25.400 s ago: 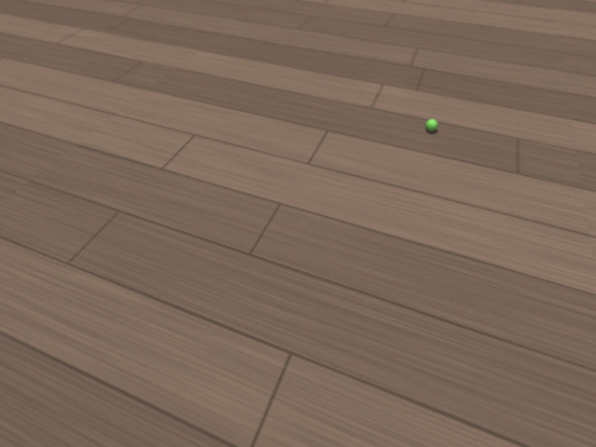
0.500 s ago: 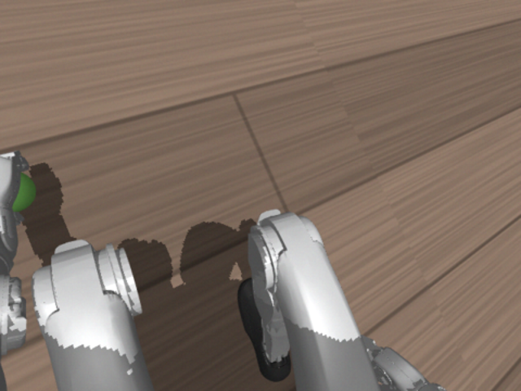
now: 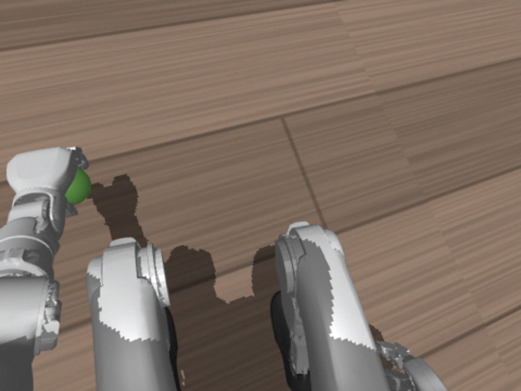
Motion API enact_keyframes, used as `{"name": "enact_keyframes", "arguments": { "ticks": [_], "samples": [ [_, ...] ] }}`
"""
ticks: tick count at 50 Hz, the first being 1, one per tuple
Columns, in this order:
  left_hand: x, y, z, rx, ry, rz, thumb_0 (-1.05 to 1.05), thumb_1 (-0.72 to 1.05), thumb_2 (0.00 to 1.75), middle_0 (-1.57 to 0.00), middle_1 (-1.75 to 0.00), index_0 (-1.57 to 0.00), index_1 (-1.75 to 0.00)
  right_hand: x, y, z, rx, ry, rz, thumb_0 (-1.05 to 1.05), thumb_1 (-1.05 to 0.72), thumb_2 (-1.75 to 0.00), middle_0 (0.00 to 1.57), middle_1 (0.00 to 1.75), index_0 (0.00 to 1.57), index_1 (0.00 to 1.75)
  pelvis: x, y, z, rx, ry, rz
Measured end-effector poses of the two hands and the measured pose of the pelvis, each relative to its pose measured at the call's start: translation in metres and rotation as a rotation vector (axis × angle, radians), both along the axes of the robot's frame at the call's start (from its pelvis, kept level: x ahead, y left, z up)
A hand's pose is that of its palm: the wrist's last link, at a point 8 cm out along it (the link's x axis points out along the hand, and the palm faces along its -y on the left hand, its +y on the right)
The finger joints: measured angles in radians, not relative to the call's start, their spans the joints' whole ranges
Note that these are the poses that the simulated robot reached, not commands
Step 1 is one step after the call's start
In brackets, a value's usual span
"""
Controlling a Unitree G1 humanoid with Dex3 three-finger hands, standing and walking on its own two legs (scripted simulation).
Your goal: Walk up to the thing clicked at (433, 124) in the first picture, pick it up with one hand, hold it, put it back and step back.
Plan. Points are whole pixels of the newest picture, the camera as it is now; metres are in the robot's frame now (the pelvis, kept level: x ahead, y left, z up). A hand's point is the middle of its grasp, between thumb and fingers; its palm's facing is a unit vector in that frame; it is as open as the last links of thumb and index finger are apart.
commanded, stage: lift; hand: left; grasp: from above
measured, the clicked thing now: (68, 185) +0.43 +0.30 -0.18
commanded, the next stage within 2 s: hold in 1.80 s
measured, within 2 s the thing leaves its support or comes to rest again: neither
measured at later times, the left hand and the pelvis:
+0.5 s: hand (30, 194) +0.39 +0.31 -0.08, palm faces -0.42 -0.12 -0.90, open 9.0 cm; pelvis +0.00 +0.00 +0.05, yaw +3 degrees
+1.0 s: hand out of the picture +0.33 +0.31 +0.10, palm faces -0.38 -0.15 -0.91, open 9.1 cm; pelvis +0.00 +0.01 +0.19, yaw +6 degrees
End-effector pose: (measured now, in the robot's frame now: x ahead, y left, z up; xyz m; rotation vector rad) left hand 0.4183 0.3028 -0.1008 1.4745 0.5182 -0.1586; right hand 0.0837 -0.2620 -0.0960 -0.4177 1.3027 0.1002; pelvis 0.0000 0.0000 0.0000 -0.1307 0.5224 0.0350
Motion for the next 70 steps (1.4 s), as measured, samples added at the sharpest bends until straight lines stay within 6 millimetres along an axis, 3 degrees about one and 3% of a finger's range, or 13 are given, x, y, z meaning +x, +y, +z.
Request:
{"name": "enact_keyframes", "arguments": {
  "ticks": [16,23,30,39,48,61,70],
  "samples": [
    [-0.004,0.001,0.039,-0.008,0.005,0.017,0.04,0.18,0.32,-0.94,-0.47,-0.79,-0.42,-0.007,-0.008,0.017,-0.050,0.018,-0.083,0.01,-0.92,-0.91,0.20,0.30,0.21,0.30,-0.002,-0.003,0.024,0.016,0.029,0.020],
    [-0.019,0.004,0.069,-0.006,0.016,0.007,0.03,0.18,0.34,-0.93,-0.48,-0.78,-0.42,0.001,-0.005,0.033,-0.044,-0.009,-0.115,0.01,-0.92,-0.91,0.20,0.30,0.21,0.30,-0.003,-0.002,0.045,0.020,0.037,0.032],
    [-0.036,0.010,0.109,-0.006,0.006,0.001,0.02,0.18,0.38,-0.91,-0.52,-0.75,-0.44,0.021,0.001,0.059,-0.042,-0.067,-0.121,0.01,-0.92,-0.90,0.20,0.30,0.21,0.30,-0.004,-0.001,0.073,0.021,0.040,0.045],
    [-0.057,0.012,0.169,-0.019,-0.018,0.008,0.01,0.18,0.44,-0.87,-0.57,-0.72,-0.48,0.052,0.010,0.109,-0.041,-0.163,-0.123,0.01,-0.92,-0.90,0.20,0.30,0.21,0.30,-0.004,0.003,0.119,0.020,0.024,0.064],
    [-0.077,0.010,0.240,-0.031,-0.031,0.032,0.00,0.18,0.47,-0.84,-0.60,-0.69,-0.51,0.073,0.022,0.169,-0.026,-0.234,-0.139,0.01,-0.92,-0.91,0.20,0.30,0.21,0.30,0.000,0.006,0.177,0.034,-0.021,0.085],
    [-0.101,-0.001,0.356,-0.032,-0.033,0.047,-0.01,0.18,0.49,-0.83,-0.61,-0.68,-0.52,0.086,0.035,0.268,0.002,-0.299,-0.172,0.01,-0.92,-0.91,0.20,0.30,0.21,0.30,0.015,0.009,0.276,0.072,-0.151,0.104],
    [-0.097,-0.002,0.413,-0.027,-0.002,0.054,-0.01,0.18,0.50,-0.82,-0.63,-0.67,-0.54,0.086,0.032,0.324,-0.003,-0.320,-0.189,0.01,-0.92,-0.91,0.20,0.30,0.21,0.30,0.029,0.012,0.332,0.095,-0.232,0.109]
  ]
}}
